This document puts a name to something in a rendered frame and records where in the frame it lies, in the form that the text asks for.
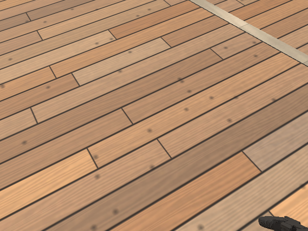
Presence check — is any right robot hand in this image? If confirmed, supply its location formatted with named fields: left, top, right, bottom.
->
left=258, top=216, right=308, bottom=231

